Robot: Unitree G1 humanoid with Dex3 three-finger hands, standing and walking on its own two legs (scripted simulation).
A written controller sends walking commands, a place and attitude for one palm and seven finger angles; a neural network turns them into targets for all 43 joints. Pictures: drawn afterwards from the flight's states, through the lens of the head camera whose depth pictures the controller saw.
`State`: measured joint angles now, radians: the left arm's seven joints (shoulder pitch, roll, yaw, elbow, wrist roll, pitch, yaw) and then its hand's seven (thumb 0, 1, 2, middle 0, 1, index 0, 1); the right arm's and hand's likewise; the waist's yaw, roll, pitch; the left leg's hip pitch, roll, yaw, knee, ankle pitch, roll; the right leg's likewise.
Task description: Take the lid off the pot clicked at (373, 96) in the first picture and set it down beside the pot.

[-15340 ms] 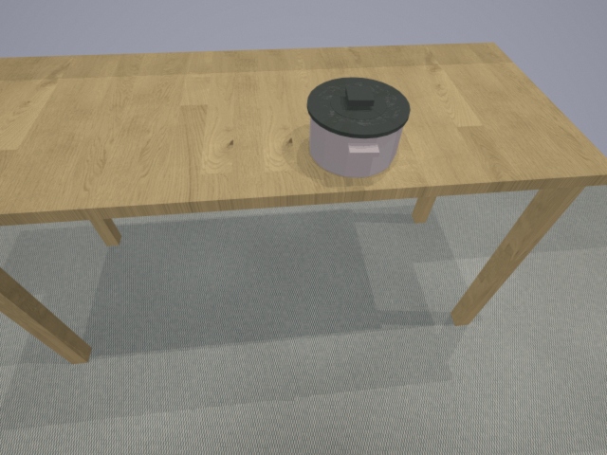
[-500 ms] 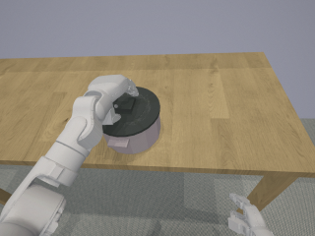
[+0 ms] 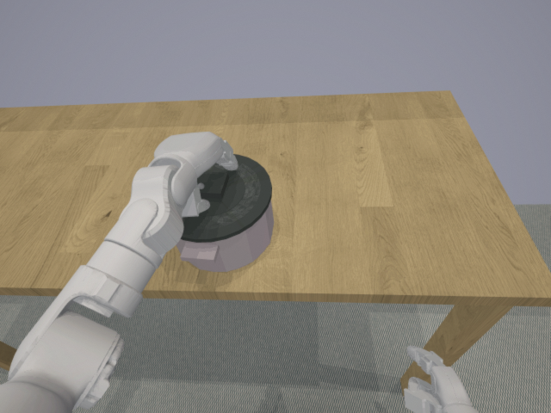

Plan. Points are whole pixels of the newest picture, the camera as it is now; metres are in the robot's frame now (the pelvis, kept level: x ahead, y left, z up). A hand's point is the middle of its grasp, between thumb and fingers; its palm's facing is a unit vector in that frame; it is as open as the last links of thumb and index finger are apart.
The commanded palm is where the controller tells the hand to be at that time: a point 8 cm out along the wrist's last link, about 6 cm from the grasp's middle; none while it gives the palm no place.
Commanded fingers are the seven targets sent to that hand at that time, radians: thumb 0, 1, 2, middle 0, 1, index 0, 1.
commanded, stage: close the fingers and squeeze the knob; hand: left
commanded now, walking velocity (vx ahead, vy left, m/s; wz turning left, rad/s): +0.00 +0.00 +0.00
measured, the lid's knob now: (210, 184) +0.43 +0.12 +0.11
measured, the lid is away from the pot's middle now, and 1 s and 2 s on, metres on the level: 0.00 0.00 0.01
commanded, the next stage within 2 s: lift the lid straight up in 1.20 s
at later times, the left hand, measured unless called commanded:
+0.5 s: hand (197, 188) +0.40 +0.13 +0.13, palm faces -0.24 -0.10 -0.97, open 8.6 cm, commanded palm +0.38 +0.13 +0.20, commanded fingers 0.00 0.14 1.10 -0.74 -0.80 -0.74 -0.80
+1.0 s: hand (197, 188) +0.40 +0.13 +0.13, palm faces -0.24 -0.09 -0.97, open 8.6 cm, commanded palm +0.38 +0.14 +0.20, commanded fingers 0.00 0.34 1.21 -0.92 -0.87 -0.79 -0.77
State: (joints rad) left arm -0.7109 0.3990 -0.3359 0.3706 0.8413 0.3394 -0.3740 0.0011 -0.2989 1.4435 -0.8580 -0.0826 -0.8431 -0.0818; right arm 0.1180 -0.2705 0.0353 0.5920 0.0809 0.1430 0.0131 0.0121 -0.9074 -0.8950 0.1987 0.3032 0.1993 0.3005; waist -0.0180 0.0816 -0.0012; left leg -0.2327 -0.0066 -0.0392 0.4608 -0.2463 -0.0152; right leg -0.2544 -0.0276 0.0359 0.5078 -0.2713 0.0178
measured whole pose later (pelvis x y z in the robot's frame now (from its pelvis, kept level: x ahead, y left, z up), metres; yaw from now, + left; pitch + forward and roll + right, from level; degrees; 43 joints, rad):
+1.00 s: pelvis +0.00 +0.00 +0.00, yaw +0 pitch +1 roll +1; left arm -0.70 0.40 -0.35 0.34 0.84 0.35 -0.37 0.02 0.07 1.11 -0.80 -0.80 -0.65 -0.70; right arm 0.10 -0.26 0.05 0.60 0.08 0.15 0.01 0.01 -0.91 -0.89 0.20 0.30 0.20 0.30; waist -0.01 0.08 0.00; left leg -0.24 -0.01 -0.04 0.47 -0.25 -0.01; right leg -0.25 -0.03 0.03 0.50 -0.27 0.02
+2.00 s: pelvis +0.00 +0.01 +0.00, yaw +0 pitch +0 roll +1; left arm -0.79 0.44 -0.34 0.30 0.82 0.37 -0.44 0.01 0.10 1.07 -1.00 -0.91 -0.64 -0.68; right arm 0.08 -0.27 0.05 0.60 0.08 0.12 0.02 0.01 -0.91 -0.89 0.20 0.30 0.20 0.30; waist 0.00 0.08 0.01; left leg -0.22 -0.01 -0.04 0.44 -0.24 -0.01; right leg -0.23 -0.03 0.03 0.48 -0.26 0.02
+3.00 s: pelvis -0.01 +0.00 +0.00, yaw +0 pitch +0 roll +1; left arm -0.98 0.49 -0.31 0.31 0.82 0.39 -0.51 0.01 0.10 1.08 -1.02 -0.91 -0.64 -0.68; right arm 0.08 -0.28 0.06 0.59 0.08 0.11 0.01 0.01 -0.91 -0.90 0.20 0.30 0.20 0.30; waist 0.01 0.09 0.00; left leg -0.22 -0.01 -0.04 0.42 -0.21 -0.01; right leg -0.24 -0.04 0.03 0.47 -0.24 0.02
